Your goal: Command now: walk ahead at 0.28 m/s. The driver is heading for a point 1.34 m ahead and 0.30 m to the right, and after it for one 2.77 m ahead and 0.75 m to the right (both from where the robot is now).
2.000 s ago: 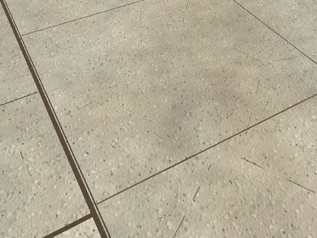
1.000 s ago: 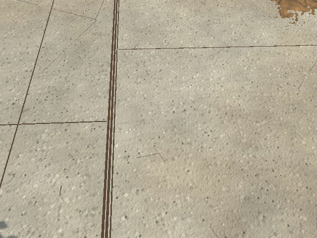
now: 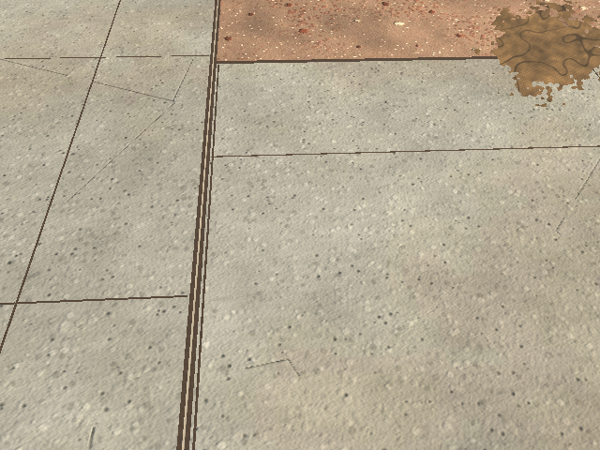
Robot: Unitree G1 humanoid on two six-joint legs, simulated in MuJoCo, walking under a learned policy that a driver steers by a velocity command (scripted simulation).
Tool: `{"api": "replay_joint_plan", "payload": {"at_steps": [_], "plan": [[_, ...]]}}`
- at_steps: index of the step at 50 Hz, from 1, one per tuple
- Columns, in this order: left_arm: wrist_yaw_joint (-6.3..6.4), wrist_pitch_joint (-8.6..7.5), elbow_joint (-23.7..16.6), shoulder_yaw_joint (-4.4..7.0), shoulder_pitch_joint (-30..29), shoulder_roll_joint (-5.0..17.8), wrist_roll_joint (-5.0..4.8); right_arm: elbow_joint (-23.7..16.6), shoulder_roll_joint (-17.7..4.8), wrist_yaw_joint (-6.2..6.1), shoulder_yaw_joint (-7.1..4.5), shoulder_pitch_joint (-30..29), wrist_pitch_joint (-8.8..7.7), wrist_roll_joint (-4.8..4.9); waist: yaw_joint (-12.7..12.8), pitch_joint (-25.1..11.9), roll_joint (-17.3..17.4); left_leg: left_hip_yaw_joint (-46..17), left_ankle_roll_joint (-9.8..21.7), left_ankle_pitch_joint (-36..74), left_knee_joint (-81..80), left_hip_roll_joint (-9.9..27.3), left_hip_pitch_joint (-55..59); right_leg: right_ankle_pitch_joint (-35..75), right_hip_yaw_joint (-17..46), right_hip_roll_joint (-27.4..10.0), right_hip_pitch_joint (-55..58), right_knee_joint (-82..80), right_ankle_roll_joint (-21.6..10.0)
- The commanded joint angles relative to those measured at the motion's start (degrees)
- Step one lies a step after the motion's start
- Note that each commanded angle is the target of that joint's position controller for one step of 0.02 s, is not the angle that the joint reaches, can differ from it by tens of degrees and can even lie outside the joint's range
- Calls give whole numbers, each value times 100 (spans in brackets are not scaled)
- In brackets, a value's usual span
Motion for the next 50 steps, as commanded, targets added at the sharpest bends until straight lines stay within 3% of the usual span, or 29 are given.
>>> {"api": "replay_joint_plan", "payload": {"at_steps": [1,3,4,5,6,7,9,11,14,17,20,23,25,26,27,28,29,30,31,32,33,35,36,39,42,46,48,49,50], "plan": [[-21,-160,-323,199,-294,944,-67,-328,-331,116,-58,-301,-304,91,-236,1063,-761,66,250,-97,-597,191,-393,-1473,1799,-1484,-819,-1713,-944],[-63,-163,-485,176,-612,847,-72,171,-504,120,-187,807,-314,27,-658,620,-333,121,177,822,-1360,-98,1559,-392,840,-747,-1705,-701,-576],[-85,-205,-609,76,-737,503,-15,309,-923,91,-311,1552,-327,0,-893,298,889,-1534,540,155,-2161,892,2352,210,-34,-87,-2455,1227,-182],[-52,-301,-862,52,-801,336,-36,397,-1381,175,-369,2159,-390,-20,-984,-17,2046,-3972,1332,-385,-3111,2037,2872,-986,-60,462,-3465,2879,-21],[-71,-372,-866,113,-821,558,-156,292,-984,189,-204,1682,-491,-92,-686,253,1212,-4134,1431,-646,-3100,2229,2591,-1011,536,109,-3911,3867,-139],[-129,-430,-826,116,-746,563,-221,127,-705,194,-118,1257,-555,-72,-488,519,863,-3455,1239,-543,-3066,2023,2391,-422,621,-155,-4140,4124,-287],[-154,-485,-777,184,-788,637,-117,-42,-576,236,-27,854,-580,-65,-303,631,510,-2350,874,475,-3159,1626,2123,566,456,-516,-4075,3718,-366],[-219,-443,-782,224,-849,583,-50,-6,-376,201,62,1066,-509,-107,-286,516,625,-1529,696,1667,-3207,1279,1972,998,253,-613,-3665,3226,-259],[-257,-354,-1008,167,-1390,341,-13,17,-596,75,63,1362,-439,-132,-367,588,488,-1069,795,2640,-3324,1211,1892,1396,22,-560,-3740,2398,0],[-300,-345,-1299,71,-2130,201,-27,-52,-736,-4,50,1431,-398,-145,-500,753,508,-701,751,2640,-3523,1087,1501,2079,-161,-377,-3342,1156,79],[-381,-343,-1483,32,-2580,247,-58,12,-757,-20,23,1702,-388,-82,-571,916,553,-526,766,2649,-3641,1188,1516,2421,-260,-243,-3036,565,-10],[-472,-382,-1646,43,-2757,370,-71,30,-796,-30,-31,1712,-348,-27,-426,915,554,-409,679,3252,-3356,1417,2073,2256,-177,-202,-2954,184,-250],[-490,-404,-1600,152,-2332,617,-56,-37,-950,-31,-96,1560,-304,-52,-82,472,719,-308,560,5021,-2683,1491,2365,1935,-317,52,-2171,154,-447],[-469,-396,-1435,260,-1677,803,-56,-70,-1006,-30,-122,1469,-256,-77,285,20,834,-197,477,6056,-1904,1419,2360,1787,-445,253,-1325,218,-580],[-422,-365,-1123,398,-653,1032,-77,-123,-948,-23,-98,1383,-217,-102,775,-557,805,-38,314,6264,-702,1172,1877,1825,-459,317,40,189,-753],[-352,-327,-899,503,390,1434,-8,-261,-714,-2,-4,1462,-220,-196,1024,-1360,130,94,165,4296,1180,818,385,1454,928,-825,1929,329,-1107],[-412,-328,-746,495,674,1609,47,-237,217,92,230,2263,-350,-126,467,-2331,-1519,-303,-125,-538,3173,-380,-1491,-245,3958,-2131,3391,-741,-2036],[-421,-356,-757,346,440,1071,23,-264,-383,138,85,1675,-528,42,662,-1823,-948,-1016,37,-780,3877,-173,-2081,-688,4349,-1933,2934,-1402,-1750],[-406,-405,-866,272,-222,895,43,-518,-698,137,-12,1044,-618,182,482,-804,-753,-787,98,-351,4007,70,-2420,365,3381,-1844,1960,-1470,-1526],[-420,-463,-1003,211,-806,759,84,-560,-727,75,-22,804,-644,134,234,-413,-100,-668,82,189,3752,375,-2040,1945,2517,-1689,943,-1501,-1427],[-454,-509,-1019,169,-1063,596,154,-529,-682,17,-78,768,-601,29,21,-226,71,-596,32,388,3487,539,-1647,3161,1807,-1489,201,-1513,-1358],[-491,-546,-881,90,-1088,360,227,-476,-425,-25,-85,1084,-427,-15,-279,-271,-123,-593,-6,417,3034,675,-976,4298,1030,-1215,-433,-1621,-1306],[-472,-552,-802,73,-1030,377,232,-477,-324,-43,-80,1118,-358,-13,-349,-213,-171,-531,-51,419,2774,666,-884,4650,799,-1170,-656,-1681,-1333],[-312,-510,-674,90,-953,661,272,-721,-340,-75,-83,627,-252,-123,-425,-137,-215,-424,-251,1029,1582,666,-987,5252,346,-1047,-882,-1734,-1378],[-194,-401,-605,100,-807,811,231,-863,-288,-28,-19,0,-227,-146,-211,-297,-279,-254,-308,2036,195,513,-595,5007,-2,-816,-799,-1673,-1167],[-161,-270,-413,89,-553,839,158,-959,-507,-4,-47,-494,-156,-122,-52,-261,-292,-306,-281,2153,-594,365,-394,3999,225,-964,-425,-1517,-1125],[-146,-208,-375,76,-629,782,79,-940,-570,5,-74,-484,-164,-171,-173,-208,-241,-259,-148,2168,-1168,293,-116,3437,318,-934,-336,-1145,-977],[-142,-192,-329,52,-513,692,53,-873,-667,-1,-109,-349,-178,-217,-240,-238,-116,-282,-50,2681,-1643,290,258,3058,322,-751,-345,-866,-777],[-136,-205,-292,17,-223,567,136,-829,-967,-34,-179,-190,-191,-248,-155,-400,218,-659,82,4278,-1709,668,831,2517,195,-445,-486,-491,-505]]}}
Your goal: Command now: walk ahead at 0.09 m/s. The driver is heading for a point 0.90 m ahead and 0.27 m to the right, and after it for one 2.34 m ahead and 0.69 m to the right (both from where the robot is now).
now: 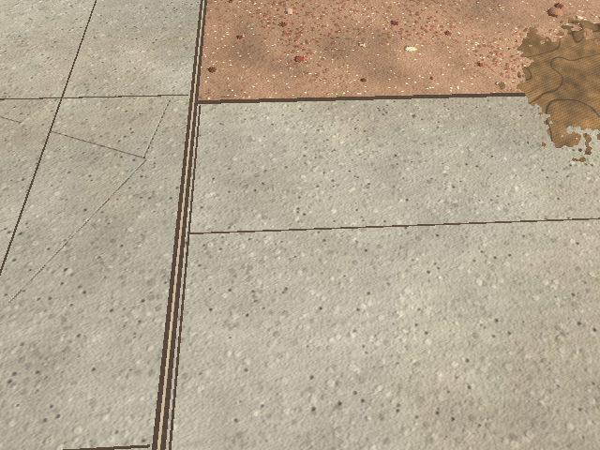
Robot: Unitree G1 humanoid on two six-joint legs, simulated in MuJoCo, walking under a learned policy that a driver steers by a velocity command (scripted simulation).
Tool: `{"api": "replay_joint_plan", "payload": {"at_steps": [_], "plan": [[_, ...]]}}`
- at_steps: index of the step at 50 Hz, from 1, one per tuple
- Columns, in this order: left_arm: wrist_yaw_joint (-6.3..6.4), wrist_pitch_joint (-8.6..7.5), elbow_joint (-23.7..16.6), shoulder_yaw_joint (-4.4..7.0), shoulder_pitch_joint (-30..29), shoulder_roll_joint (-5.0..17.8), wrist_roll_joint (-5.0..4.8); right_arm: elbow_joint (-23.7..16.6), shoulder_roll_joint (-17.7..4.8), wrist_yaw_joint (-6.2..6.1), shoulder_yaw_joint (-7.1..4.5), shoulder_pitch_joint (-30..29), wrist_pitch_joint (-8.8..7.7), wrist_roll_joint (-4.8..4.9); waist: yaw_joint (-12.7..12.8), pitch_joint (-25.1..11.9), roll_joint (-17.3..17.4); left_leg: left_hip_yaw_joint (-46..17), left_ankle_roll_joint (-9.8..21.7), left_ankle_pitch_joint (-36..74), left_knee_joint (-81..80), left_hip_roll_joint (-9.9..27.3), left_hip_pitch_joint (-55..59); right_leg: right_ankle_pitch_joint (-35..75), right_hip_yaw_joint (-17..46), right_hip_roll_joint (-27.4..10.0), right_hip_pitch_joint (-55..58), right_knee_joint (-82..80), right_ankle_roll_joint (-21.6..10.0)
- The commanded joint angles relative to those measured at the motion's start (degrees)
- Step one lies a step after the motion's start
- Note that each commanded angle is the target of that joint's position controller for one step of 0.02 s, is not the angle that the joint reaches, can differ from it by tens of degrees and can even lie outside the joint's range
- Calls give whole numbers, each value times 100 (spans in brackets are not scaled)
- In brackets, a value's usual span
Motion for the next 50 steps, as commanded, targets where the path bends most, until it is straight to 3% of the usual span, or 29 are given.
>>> {"api": "replay_joint_plan", "payload": {"at_steps": [1,2,3,5,7,11,14,20,30,31,32,34,36,37,38,40,42,43,44,45,46,47,48,50], "plan": [[28,-48,-13,54,966,392,102,-48,-1184,-74,-253,472,-6,-53,212,-764,461,-753,702,2997,-54,783,2313,509,405,-658,-1034,507,-44],[72,-1,49,-5,1020,182,87,55,-724,-55,-158,501,46,-18,143,-919,758,-983,1056,2582,-60,953,2362,-340,285,-575,-1157,638,160],[107,86,-11,15,753,328,53,80,-501,-13,-113,405,81,29,75,-805,613,-1091,1053,1754,-190,876,2074,-369,322,-593,-1081,552,239],[171,256,-33,72,420,586,11,-23,-548,36,-108,-24,109,33,61,-527,307,-782,746,991,-252,499,1536,-56,333,-606,-847,340,230],[183,350,21,71,443,609,31,12,-641,57,-138,-84,69,58,49,-480,140,-516,576,1045,-172,287,1387,239,351,-660,-629,277,191],[169,336,113,71,406,562,12,192,-594,39,-148,54,48,81,-48,-648,-105,-319,606,1857,137,152,1666,946,376,-732,-427,339,198],[169,349,184,62,405,489,5,259,-571,13,-158,19,111,82,-68,-578,-202,-281,634,1759,168,120,1683,955,351,-734,-437,363,218],[194,377,313,43,502,419,19,343,-517,-21,-169,-88,225,84,-81,-250,-226,-196,552,945,59,13,1528,547,335,-745,-589,270,206],[219,288,424,1,733,293,35,467,-462,-78,-165,-119,329,74,-140,117,-239,-139,395,-57,-129,-101,1520,-184,357,-786,-955,24,177],[221,285,486,-7,877,240,32,535,-405,-79,-152,-20,339,71,-130,40,-261,-82,376,-767,-158,-167,1550,-783,356,-779,-945,-82,140],[231,290,494,16,920,300,1,553,-435,-83,-168,4,349,95,-137,188,-351,27,349,-1716,-91,-291,1394,-1464,435,-807,-1056,-176,40],[263,259,377,95,950,537,-53,498,-506,-77,-204,-125,294,124,-51,582,-628,294,291,-2978,332,-558,673,-2680,951,-1123,-1133,-498,-324],[278,134,340,223,1081,883,-119,302,-390,7,-188,-525,102,190,82,1060,-1171,607,234,-2191,1307,-586,-283,-3043,2155,-2081,-752,-1220,-812],[280,56,319,258,996,918,-119,251,-379,54,-187,-574,10,191,54,1234,-1220,449,288,-2019,1635,-334,-654,-2670,2451,-2433,-578,-1262,-964],[269,-14,302,252,996,811,-109,235,-385,94,-197,-532,-67,205,16,1268,-1162,378,343,-2144,1772,-198,-968,-2096,2428,-2514,-266,-1162,-989],[199,-81,272,246,1012,686,-153,231,-313,161,-188,-387,-175,265,-92,1204,-1019,466,419,-2351,1223,-134,-830,-1131,1989,-2332,34,-822,-818],[131,-70,157,244,767,710,-163,547,-352,187,-278,471,-206,278,-515,801,-902,880,420,-1714,304,-580,1099,-41,1257,-1767,-726,-165,-524],[113,-87,91,240,640,729,-137,785,-584,187,-403,1238,-193,264,-842,402,-695,610,504,-1403,201,-553,2145,1092,874,-1459,-1164,718,-359],[112,-129,-118,159,522,427,-129,919,-1140,160,-557,2034,-206,237,-1056,32,604,-1410,1086,-1919,-674,548,3144,1195,63,-683,-2290,2763,105],[126,-225,-306,82,478,125,-136,1025,-1231,228,-502,2611,-253,186,-1115,-526,1517,-3863,1809,-2258,-1793,1735,3754,-1552,427,-173,-3223,4513,231],[89,-281,-361,168,290,349,-300,928,-829,213,-329,2091,-340,128,-819,-140,734,-3724,1701,-2603,-1747,1916,3321,-1509,1081,-518,-3683,5365,38],[49,-297,-373,195,207,424,-376,749,-578,208,-232,1587,-383,128,-634,207,400,-2865,1434,-2577,-1755,1716,2840,-959,1132,-779,-3763,5473,-151],[55,-293,-334,228,208,404,-353,654,-468,218,-166,1267,-404,113,-468,354,122,-2153,1184,-2342,-1869,1485,2477,-397,1114,-991,-3662,5189,-255],[63,-191,-268,327,326,419,-286,628,-295,203,-75,1139,-400,48,-261,435,194,-986,806,-1385,-1983,1060,2022,167,1084,-1189,-3189,4593,-270]]}}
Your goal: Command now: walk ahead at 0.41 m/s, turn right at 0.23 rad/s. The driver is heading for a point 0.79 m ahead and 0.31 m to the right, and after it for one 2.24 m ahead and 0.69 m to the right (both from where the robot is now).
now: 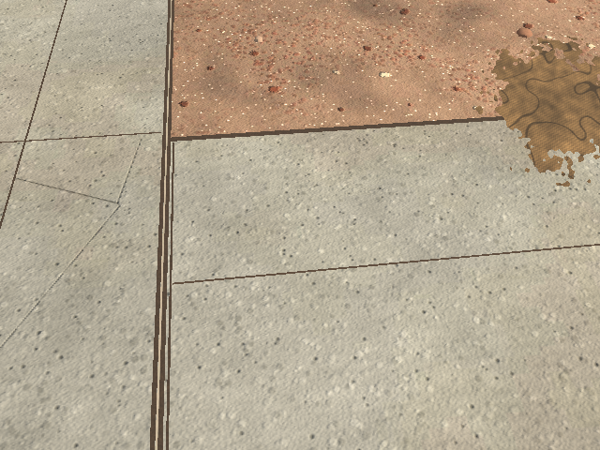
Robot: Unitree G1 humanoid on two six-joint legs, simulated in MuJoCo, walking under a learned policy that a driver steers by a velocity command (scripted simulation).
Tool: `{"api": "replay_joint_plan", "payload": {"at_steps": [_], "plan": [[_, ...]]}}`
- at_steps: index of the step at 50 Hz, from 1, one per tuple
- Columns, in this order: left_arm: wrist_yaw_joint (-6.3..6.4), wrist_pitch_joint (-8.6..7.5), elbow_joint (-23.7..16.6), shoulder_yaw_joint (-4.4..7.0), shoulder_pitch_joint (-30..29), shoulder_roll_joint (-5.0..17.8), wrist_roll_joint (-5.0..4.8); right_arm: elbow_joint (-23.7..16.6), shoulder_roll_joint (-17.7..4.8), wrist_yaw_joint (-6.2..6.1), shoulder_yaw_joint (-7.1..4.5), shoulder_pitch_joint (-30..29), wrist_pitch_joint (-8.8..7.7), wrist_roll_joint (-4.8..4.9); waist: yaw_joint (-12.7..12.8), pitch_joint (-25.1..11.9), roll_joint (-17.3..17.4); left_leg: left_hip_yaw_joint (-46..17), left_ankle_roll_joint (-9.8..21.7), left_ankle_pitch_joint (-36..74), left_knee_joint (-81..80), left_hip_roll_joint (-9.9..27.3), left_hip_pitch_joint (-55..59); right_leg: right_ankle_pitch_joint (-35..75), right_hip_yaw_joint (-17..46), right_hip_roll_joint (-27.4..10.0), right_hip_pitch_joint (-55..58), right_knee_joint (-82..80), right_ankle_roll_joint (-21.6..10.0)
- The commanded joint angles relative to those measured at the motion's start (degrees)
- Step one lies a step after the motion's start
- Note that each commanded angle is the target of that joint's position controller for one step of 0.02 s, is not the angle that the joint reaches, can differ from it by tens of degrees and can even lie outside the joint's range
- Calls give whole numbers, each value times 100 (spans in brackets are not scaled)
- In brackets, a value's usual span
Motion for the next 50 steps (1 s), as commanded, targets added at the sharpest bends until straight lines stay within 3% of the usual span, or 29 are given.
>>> {"api": "replay_joint_plan", "payload": {"at_steps": [1,3,6,10,13,15,16,17,18,19,20,21,22,23,24,25,29,33,37,41,42,43,44,45,46,47,48,50], "plan": [[-28,16,-290,159,-65,354,-1,-162,-366,-42,51,148,-69,-100,38,397,644,-1387,487,404,-1827,1482,615,737,372,-498,-1439,-161,-121],[-57,105,-376,167,-276,239,35,-106,-545,-127,34,393,-62,-143,19,451,493,-1045,549,907,-1928,1497,637,1028,339,-487,-1702,-367,6],[-73,129,-729,138,-841,159,104,-248,-739,-254,28,187,-10,-228,75,615,389,-394,532,2694,-1816,1488,430,1508,250,-376,-1828,-1302,224],[-212,198,-1208,31,-1637,68,210,-389,-915,-410,-11,227,109,-109,-94,472,523,378,425,3534,-1493,1362,218,2169,-501,-236,-1025,-2542,304],[-326,283,-1449,75,-1646,252,211,-437,-1042,-450,-89,266,235,1,19,315,652,484,377,4272,-858,1596,787,1707,-625,-91,-872,-2920,104],[-393,283,-1452,195,-1149,528,225,-586,-1148,-489,-158,53,309,58,335,-42,776,526,260,5225,59,1650,959,1230,-812,217,-226,-3076,-120],[-412,254,-1343,313,-587,761,213,-689,-1162,-485,-171,-98,342,77,636,-350,679,572,132,5200,922,1520,914,1436,-856,419,467,-3500,-276],[-334,236,-1265,459,-104,1096,220,-764,-1151,-442,-166,-44,331,46,882,-662,299,639,-174,4213,2206,1155,411,2439,-523,420,1459,-4113,-481],[-175,261,-1290,521,-39,1589,249,-1014,-612,-372,-1,97,277,-258,474,-1171,-1095,603,-502,-562,4166,494,-1156,5160,1252,-895,2843,-3715,-941],[-211,207,-1564,489,-142,1786,417,-1141,-441,-276,84,703,169,-153,187,-2424,-1367,-560,-650,-2797,5823,-414,-2405,5028,3946,-2169,3974,-4231,-2357],[-229,208,-1681,404,-245,1405,385,-1174,-883,-212,-36,212,121,3,458,-2320,-457,-1202,-528,-2264,5985,-72,-2667,4055,3485,-1851,3545,-4596,-2076],[-210,192,-1764,332,-708,1136,283,-1352,-912,-228,-48,-222,140,102,350,-1535,-187,-1071,-441,-1641,5651,119,-2941,3107,2682,-1529,2823,-4752,-1693],[-189,205,-1831,292,-1062,1003,212,-1293,-907,-320,-74,-329,215,29,170,-997,354,-1028,-462,-1197,5142,378,-2833,2437,2189,-1222,1981,-4905,-1337],[-169,228,-1872,274,-1215,924,213,-1329,-1050,-404,-141,-384,316,-52,60,-739,270,-1058,-463,-991,4695,507,-2559,2104,1967,-1047,1293,-5005,-1210],[-157,250,-1893,263,-1242,898,286,-1363,-1100,-427,-179,-347,413,-79,-45,-665,94,-1054,-449,-850,4463,522,-2192,1893,1821,-866,822,-5123,-1128],[-144,250,-1919,282,-1232,960,339,-1402,-1007,-446,-176,-292,467,-102,-88,-660,-80,-1005,-470,-724,4262,448,-2039,1963,1739,-749,588,-5156,-1122],[-4,317,-2015,350,-1011,1170,293,-1574,-855,-520,-146,-521,525,-150,6,-799,-288,-1067,-662,-422,3328,313,-2247,1651,1767,-624,651,-5116,-1081],[100,433,-2162,347,-1019,1190,238,-1762,-908,-530,-149,-893,532,-120,132,-731,-497,-1213,-773,-72,2555,231,-2371,211,2115,-490,711,-5153,-869],[145,525,-2249,360,-924,1212,260,-1873,-908,-463,-128,-1038,419,-72,243,-722,-654,-1239,-768,-132,1857,99,-2049,222,2391,-459,829,-5037,-822],[142,595,-2396,327,-960,1166,207,-1867,-981,-316,-157,-692,282,39,62,-793,-829,-988,-529,-293,615,-69,-926,-1004,2709,-304,547,-5048,-702],[153,615,-2428,302,-1019,1114,180,-1773,-980,-284,-183,-371,254,63,-151,-699,-750,-890,-402,2,-83,-29,-272,-1330,2646,-113,173,-4923,-555],[160,613,-2464,243,-985,913,162,-1667,-1218,-287,-267,44,234,24,-302,-681,-388,-1250,-158,-134,-564,565,661,-1678,2307,233,-626,-4267,-249],[138,577,-2506,148,-847,450,124,-1627,-1603,-315,-347,405,248,-118,-219,-872,863,-2663,339,-1242,-869,1899,1398,-1677,1037,947,-1613,-2491,70],[73,431,-2831,208,-1169,767,134,-1685,-1811,-238,-396,287,204,-304,-180,-325,1735,-4268,897,-2203,-1532,2479,931,-1204,760,906,-2660,-1693,73],[27,364,-2804,299,-1183,1138,187,-1882,-1530,-263,-348,-143,151,-250,-37,5,1436,-3955,895,-2307,-1520,2423,713,-656,846,527,-2800,-1145,134],[-16,365,-2657,340,-1004,1205,204,-1965,-1262,-315,-287,-361,142,-121,24,43,1245,-3339,644,-2004,-1518,2095,708,-218,730,439,-2759,-911,231],[-37,386,-2535,340,-814,1126,222,-2022,-1158,-344,-250,-393,158,-56,54,-55,1123,-2886,446,-1673,-1491,1854,811,51,573,367,-2669,-636,339],[-112,335,-2524,261,-852,814,228,-1919,-1069,-342,-193,-42,118,-78,-76,90,932,-2273,438,-994,-1637,1637,583,575,432,271,-2564,-239,431]]}}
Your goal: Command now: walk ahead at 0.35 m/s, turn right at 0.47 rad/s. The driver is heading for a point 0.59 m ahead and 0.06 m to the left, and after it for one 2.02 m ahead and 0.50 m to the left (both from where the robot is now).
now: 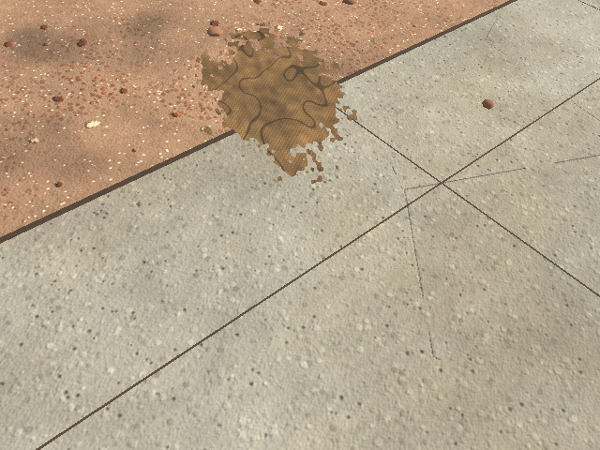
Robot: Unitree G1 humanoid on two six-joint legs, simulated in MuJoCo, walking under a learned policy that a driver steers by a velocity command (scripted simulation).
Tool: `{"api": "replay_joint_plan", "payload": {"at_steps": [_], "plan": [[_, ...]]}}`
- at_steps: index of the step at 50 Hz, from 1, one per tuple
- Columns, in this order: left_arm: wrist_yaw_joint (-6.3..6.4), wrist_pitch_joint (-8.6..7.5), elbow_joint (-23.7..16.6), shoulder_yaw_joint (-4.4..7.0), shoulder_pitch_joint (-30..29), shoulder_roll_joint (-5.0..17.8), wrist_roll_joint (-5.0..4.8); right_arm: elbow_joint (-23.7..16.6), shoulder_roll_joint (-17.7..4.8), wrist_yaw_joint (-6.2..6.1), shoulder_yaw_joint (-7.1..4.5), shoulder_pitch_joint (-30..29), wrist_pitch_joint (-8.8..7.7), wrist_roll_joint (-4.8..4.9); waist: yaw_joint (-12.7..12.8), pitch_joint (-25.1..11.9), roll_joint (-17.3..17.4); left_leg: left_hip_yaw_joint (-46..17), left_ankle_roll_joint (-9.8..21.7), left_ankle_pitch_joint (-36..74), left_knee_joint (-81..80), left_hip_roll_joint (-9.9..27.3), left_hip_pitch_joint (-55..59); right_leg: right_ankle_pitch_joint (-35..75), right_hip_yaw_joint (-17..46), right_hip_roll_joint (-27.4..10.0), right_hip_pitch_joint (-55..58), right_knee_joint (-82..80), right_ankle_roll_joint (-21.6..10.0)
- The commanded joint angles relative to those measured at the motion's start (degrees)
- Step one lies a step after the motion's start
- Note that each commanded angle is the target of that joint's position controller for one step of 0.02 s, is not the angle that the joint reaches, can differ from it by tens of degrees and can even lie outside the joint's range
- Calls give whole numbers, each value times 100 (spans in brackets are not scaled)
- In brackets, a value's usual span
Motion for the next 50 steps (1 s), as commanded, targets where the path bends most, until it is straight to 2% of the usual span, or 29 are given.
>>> {"api": "replay_joint_plan", "payload": {"at_steps": [1,4,8,11,13,14,15,16,17,18,19,20,21,22,24,26,31,33,35,38,40,41,42,43,44,45,46,48,50], "plan": [[-86,-176,-423,73,-235,244,-3,-304,-687,-2,-117,110,-150,-8,-35,432,943,-1393,797,-876,-1558,1308,854,617,58,-452,-1453,744,140],[-104,-262,-561,14,-562,154,-33,-215,-715,72,-123,432,-185,8,-190,568,943,-962,927,-379,-1683,1259,960,1047,-52,-560,-1413,-1,197],[-219,-363,-794,-111,-1162,-39,-41,-177,-971,113,-165,515,-152,112,-354,661,1073,-431,917,344,-1685,1206,687,1308,-639,-739,-450,-1527,227],[-293,-395,-872,-112,-1296,45,-107,-87,-1110,177,-197,732,-113,204,-403,742,1149,-424,929,437,-1531,1380,704,891,-823,-648,183,-2200,63],[-307,-414,-859,-60,-1057,188,-130,-31,-1186,201,-217,727,-57,260,-161,694,1208,-489,890,893,-1266,1555,803,699,-890,-541,728,-2635,-169],[-288,-415,-726,18,-590,306,-123,-24,-1194,196,-206,635,-37,274,172,467,1138,-315,787,1835,-779,1476,742,874,-986,-399,1473,-2956,-317],[-237,-403,-470,167,207,574,-101,4,-1029,192,-149,688,-43,260,552,-58,885,66,621,2764,285,1176,528,956,-967,-324,2653,-3104,-499],[-157,-371,-291,283,1277,932,-15,-143,-693,194,-8,633,-84,127,1028,-974,235,380,348,1798,2114,910,-594,803,187,-1322,4413,-2970,-843],[-145,-361,-223,350,1580,1577,42,-435,-63,207,190,918,-246,54,734,-1556,-1587,328,11,-1562,4128,-85,-2787,36,3062,-2749,5784,-3703,-1749],[-168,-409,-179,234,1655,1098,30,-387,-664,217,40,634,-374,224,948,-1525,-1071,-416,45,-1746,4934,75,-3381,-370,3606,-2792,5519,-4128,-1851],[-183,-440,-157,116,1303,811,9,-523,-884,244,-26,249,-414,318,813,-791,-895,-327,156,-1279,5062,365,-3733,-43,2705,-2569,5008,-4089,-1617],[-188,-442,-183,46,931,593,5,-497,-824,239,-6,71,-394,255,660,-434,-495,-240,190,-763,4831,599,-3522,352,1927,-2297,4300,-4159,-1433],[-203,-446,-211,-11,591,417,38,-467,-757,241,-12,5,-344,161,488,-115,-341,-241,161,-387,4499,731,-3282,706,1429,-2067,3665,-4351,-1328],[-207,-475,-212,-42,377,298,86,-433,-685,268,-18,97,-263,154,292,35,-417,-292,147,-127,4324,841,-2946,1086,1056,-1916,3209,-4552,-1253],[-195,-574,-113,-16,262,302,79,-390,-440,298,28,235,-109,190,94,156,-355,-313,70,157,4166,821,-2734,1692,551,-1888,2813,-4844,-1255],[-169,-657,23,22,323,367,116,-463,-372,270,36,73,-23,179,76,338,-154,-470,-25,529,3846,718,-2906,2144,75,-1880,2689,-4987,-1235],[-70,-687,241,48,390,519,96,-762,-251,388,113,-840,-71,136,333,655,-49,-167,31,2159,1918,437,-2586,2299,-932,-1674,2597,-5175,-913],[-40,-663,376,73,619,618,55,-939,-185,465,158,-1236,-85,144,503,782,47,-33,128,2290,1447,388,-2581,2323,-1064,-1802,2894,-5165,-867],[3,-562,459,89,660,682,27,-1129,-213,552,153,-1479,-104,110,530,862,73,131,235,2078,1043,274,-2617,3263,-1252,-1867,3318,-4765,-753],[143,-357,416,145,575,931,-2,-1251,-516,663,4,-1099,-106,60,247,284,-297,576,439,1294,949,-213,-1901,5696,-1423,-1872,3861,-3539,-478],[206,-277,302,123,431,920,-35,-1001,-1002,578,-254,243,-84,71,-481,-450,-208,545,743,1763,409,-552,-36,5671,-1582,-1524,3315,-1492,-149],[191,-328,159,-14,727,534,137,-996,-1501,435,-362,635,-34,48,-462,-1090,769,-800,1143,3958,641,476,1649,2692,-1612,-1068,1939,421,185],[53,-438,26,-229,1592,21,216,-1274,-1854,416,-340,218,-47,-49,229,-2213,1869,-3861,2657,5257,572,2201,3627,-2222,-723,58,-164,2779,541],[-41,-525,120,-96,1122,753,119,-1414,-1470,419,-290,353,35,-29,-377,-2893,760,-3726,2480,4480,206,1991,3445,-1899,299,-255,-209,3003,417],[-44,-509,-112,-90,516,783,-55,-1442,-1212,414,-211,8,61,7,-305,-2089,561,-2940,2178,3863,92,1714,2769,-1493,211,-494,-428,2706,314],[27,-457,-148,-115,305,675,2,-1415,-1025,399,-168,-266,92,100,-77,-1122,31,-2389,1888,3451,-115,1374,1690,-1142,21,-699,-552,2135,330],[105,-359,-149,-86,236,719,74,-1466,-886,357,-125,-476,123,112,71,-744,104,-2136,1786,3175,-298,1210,903,-923,-4,-839,-356,1753,355],[145,-177,-119,-66,468,681,101,-1525,-953,337,-150,-738,167,-9,380,-434,427,-1911,1726,2925,-620,933,-252,-712,-81,-833,315,1306,407],[204,-133,-73,-117,565,499,149,-1504,-1035,288,-189,-794,161,-23,452,-497,535,-1632,1703,3410,-588,783,-590,-539,-171,-758,510,729,526]]}}
Velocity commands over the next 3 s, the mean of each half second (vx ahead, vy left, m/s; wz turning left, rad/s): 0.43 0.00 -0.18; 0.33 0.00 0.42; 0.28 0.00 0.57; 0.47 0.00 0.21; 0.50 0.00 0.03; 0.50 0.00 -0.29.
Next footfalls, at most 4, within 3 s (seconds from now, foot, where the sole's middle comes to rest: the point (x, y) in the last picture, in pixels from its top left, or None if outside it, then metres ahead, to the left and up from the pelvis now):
0.32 right None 0.23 -0.18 -0.78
0.80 left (270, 431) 0.57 0.04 -0.78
1.28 right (361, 400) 0.64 -0.17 -0.78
1.74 left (199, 370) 0.71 0.21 -0.78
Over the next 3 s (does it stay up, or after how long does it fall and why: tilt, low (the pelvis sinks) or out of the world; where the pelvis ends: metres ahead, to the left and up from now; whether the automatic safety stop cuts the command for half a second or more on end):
stays up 1.22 0.44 0.00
